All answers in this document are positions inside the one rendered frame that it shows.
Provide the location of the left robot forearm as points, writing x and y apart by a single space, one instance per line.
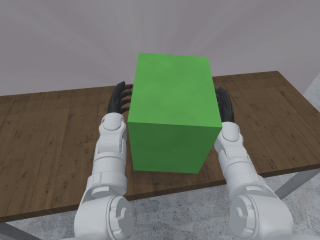
109 163

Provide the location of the robot left upper arm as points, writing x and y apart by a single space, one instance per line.
106 218

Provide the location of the robot left hand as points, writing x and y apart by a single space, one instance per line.
115 102

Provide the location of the table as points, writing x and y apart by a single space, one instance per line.
48 141

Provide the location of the right robot forearm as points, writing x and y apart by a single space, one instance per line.
237 168

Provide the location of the robot right hand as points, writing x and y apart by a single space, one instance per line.
225 105

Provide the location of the carton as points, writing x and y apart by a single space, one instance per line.
174 118

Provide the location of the robot right upper arm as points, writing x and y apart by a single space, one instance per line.
257 217

